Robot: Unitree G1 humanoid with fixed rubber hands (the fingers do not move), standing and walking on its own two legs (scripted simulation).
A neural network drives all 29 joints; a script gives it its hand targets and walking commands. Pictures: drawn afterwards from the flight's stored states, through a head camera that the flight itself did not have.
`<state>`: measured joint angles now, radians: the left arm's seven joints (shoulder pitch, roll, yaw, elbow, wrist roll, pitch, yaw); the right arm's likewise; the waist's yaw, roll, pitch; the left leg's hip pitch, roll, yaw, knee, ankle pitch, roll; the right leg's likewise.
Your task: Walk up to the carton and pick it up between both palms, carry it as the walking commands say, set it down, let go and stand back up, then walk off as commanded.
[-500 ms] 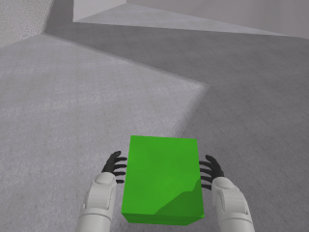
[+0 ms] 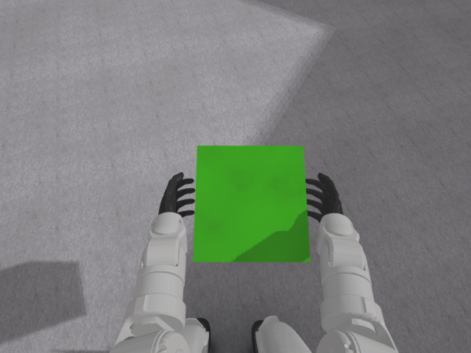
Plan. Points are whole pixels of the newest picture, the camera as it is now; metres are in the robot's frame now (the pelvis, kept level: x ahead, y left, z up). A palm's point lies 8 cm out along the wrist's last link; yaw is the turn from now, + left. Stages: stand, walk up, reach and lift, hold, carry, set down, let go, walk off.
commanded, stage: set down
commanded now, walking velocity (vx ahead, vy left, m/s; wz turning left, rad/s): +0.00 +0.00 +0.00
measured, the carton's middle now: (247, 209) +0.40 -0.05 -0.15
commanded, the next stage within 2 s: none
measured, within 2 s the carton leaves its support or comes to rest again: neither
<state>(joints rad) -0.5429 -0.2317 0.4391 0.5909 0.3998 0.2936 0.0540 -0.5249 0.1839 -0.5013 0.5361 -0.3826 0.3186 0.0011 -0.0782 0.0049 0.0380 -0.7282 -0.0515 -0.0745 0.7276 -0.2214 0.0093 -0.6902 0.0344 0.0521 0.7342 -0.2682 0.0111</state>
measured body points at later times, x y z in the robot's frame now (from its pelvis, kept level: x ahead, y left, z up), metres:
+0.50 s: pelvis +0.01 +0.00 -0.06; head +0.20 +0.01 +0.35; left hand +0.41 +0.10 -0.15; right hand +0.39 -0.18 -0.13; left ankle +0.08 +0.11 -0.71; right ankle +0.05 -0.13 -0.71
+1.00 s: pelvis -0.02 +0.01 -0.15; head +0.20 +0.02 +0.24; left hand +0.43 +0.10 -0.23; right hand +0.40 -0.19 -0.22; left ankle +0.07 +0.11 -0.71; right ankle +0.05 -0.13 -0.71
